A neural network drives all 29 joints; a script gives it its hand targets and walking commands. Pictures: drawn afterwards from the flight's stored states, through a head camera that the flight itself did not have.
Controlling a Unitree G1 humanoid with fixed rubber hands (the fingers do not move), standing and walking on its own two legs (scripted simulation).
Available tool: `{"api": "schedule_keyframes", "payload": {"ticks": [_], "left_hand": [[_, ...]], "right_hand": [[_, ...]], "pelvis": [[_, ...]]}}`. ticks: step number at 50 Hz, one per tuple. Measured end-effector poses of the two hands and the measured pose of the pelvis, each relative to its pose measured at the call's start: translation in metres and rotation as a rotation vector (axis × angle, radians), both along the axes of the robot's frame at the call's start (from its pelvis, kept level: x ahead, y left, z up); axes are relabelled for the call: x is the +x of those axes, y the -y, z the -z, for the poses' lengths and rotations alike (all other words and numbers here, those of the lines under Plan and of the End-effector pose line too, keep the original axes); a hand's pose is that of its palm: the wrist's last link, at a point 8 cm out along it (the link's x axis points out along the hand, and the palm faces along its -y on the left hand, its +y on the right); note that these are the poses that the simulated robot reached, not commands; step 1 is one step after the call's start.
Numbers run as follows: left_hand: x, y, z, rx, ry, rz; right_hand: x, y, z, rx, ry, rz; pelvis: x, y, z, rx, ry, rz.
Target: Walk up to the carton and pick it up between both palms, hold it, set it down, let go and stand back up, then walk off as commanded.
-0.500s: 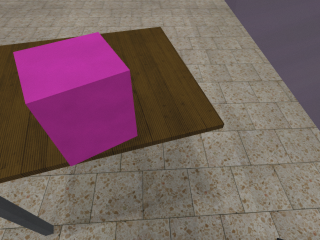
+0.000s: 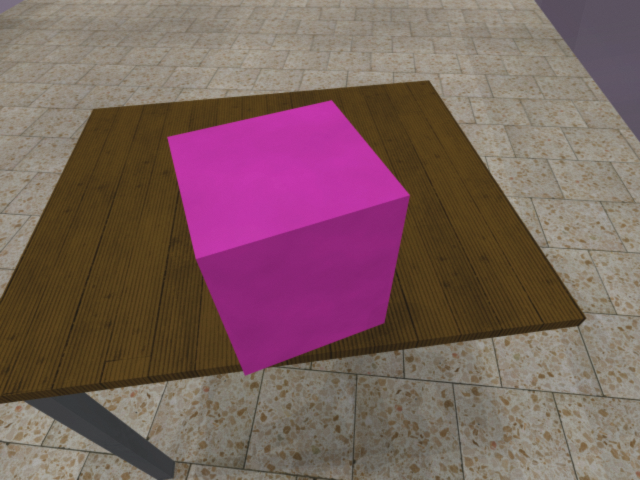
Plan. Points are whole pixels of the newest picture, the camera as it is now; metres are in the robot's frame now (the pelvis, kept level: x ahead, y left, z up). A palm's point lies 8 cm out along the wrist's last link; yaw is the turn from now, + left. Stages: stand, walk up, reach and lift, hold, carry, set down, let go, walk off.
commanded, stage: walk up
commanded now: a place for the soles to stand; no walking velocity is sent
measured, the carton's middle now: (287, 240) +0.42 +0.04 +0.09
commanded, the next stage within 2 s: stand in 1.80 s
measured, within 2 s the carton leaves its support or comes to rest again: neither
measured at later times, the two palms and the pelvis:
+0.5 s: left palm out of the picture +0.09 +0.31 -0.08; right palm out of the picture +0.09 -0.33 -0.10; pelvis +0.01 -0.02 +0.00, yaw +3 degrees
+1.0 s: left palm out of the picture +0.04 +0.29 -0.09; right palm out of the picture +0.09 -0.35 -0.09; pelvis +0.01 -0.04 +0.01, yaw +6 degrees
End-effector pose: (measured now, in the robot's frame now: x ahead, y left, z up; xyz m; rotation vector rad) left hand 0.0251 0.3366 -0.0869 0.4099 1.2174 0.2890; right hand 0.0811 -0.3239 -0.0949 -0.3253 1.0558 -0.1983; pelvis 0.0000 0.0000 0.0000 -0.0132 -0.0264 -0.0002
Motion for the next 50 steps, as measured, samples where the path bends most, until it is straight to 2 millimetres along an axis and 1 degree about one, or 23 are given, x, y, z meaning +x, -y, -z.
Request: {"api": "schedule_keyframes", "payload": {"ticks": [2, 4, 7, 10, 13, 16, 19, 22, 26, 30, 34, 38, 41, 46, 50], "left_hand": [[0.011, -0.005, 0.010, -0.025, 0.010, -0.023], [0.024, -0.008, 0.012, -0.045, 0.029, -0.033], [0.044, -0.011, 0.015, -0.063, 0.059, -0.030], [0.060, -0.011, 0.017, -0.072, 0.083, -0.031], [0.071, -0.008, 0.017, -0.074, 0.100, -0.032], [0.079, -0.001, 0.014, -0.066, 0.113, -0.029], [0.082, 0.009, 0.010, -0.050, 0.125, -0.023], [0.076, 0.022, 0.006, -0.036, 0.129, -0.020], [0.062, 0.031, -0.005, -0.029, 0.111, -0.027], [0.050, 0.032, -0.010, -0.024, 0.094, -0.040], [0.039, 0.029, -0.004, -0.041, 0.086, -0.063], [0.032, 0.027, 0.011, -0.073, 0.088, -0.088], [0.029, 0.030, 0.013, -0.091, 0.090, -0.105], [0.019, 0.042, 0.014, -0.088, 0.070, -0.103], [0.013, 0.051, 0.008, -0.075, 0.059, -0.098]], "right_hand": [[0.006, -0.015, 0.000, -0.007, -0.010, 0.009], [0.011, -0.026, -0.004, -0.009, -0.020, 0.001], [0.020, -0.033, -0.011, -0.031, -0.011, -0.013], [0.026, -0.033, -0.014, -0.056, -0.002, -0.016], [0.030, -0.029, -0.014, -0.070, 0.004, -0.016], [0.029, -0.021, -0.011, -0.073, 0.005, -0.013], [0.025, -0.009, -0.004, -0.064, -0.003, -0.010], [0.020, 0.003, 0.004, -0.048, -0.019, -0.007], [0.010, 0.014, 0.005, -0.038, -0.059, 0.000], [-0.002, 0.023, 0.004, -0.052, -0.111, -0.003], [-0.007, 0.024, 0.001, -0.076, -0.133, -0.014], [-0.008, 0.017, 0.001, -0.088, -0.114, -0.017], [-0.003, 0.013, -0.003, -0.086, -0.103, -0.032], [0.006, 0.022, -0.004, -0.078, -0.074, -0.043], [0.008, 0.030, -0.002, -0.066, -0.092, -0.038]], "pelvis": [[0.007, -0.008, 0.001, 0.012, 0.012, -0.020], [0.012, -0.013, -0.003, -0.003, 0.011, -0.036], [0.017, -0.018, -0.005, -0.012, 0.002, -0.044], [0.020, -0.019, -0.004, -0.005, -0.003, -0.051], [0.022, -0.016, -0.003, 0.005, -0.004, -0.055], [0.021, -0.009, -0.002, 0.014, -0.005, -0.055], [0.018, 0.003, 0.000, 0.031, -0.007, -0.055], [0.016, 0.016, 0.001, 0.038, 0.000, -0.054], [0.013, 0.026, -0.006, 0.052, 0.007, -0.057], [0.009, 0.029, -0.011, 0.050, -0.007, -0.069], [0.005, 0.025, -0.009, 0.035, -0.007, -0.089], [0.003, 0.020, -0.003, 0.032, 0.018, -0.103], [0.002, 0.022, -0.006, 0.024, 0.021, -0.117], [0.003, 0.033, -0.005, 0.032, 0.015, -0.113], [0.006, 0.043, -0.008, 0.033, 0.009, -0.110]]}}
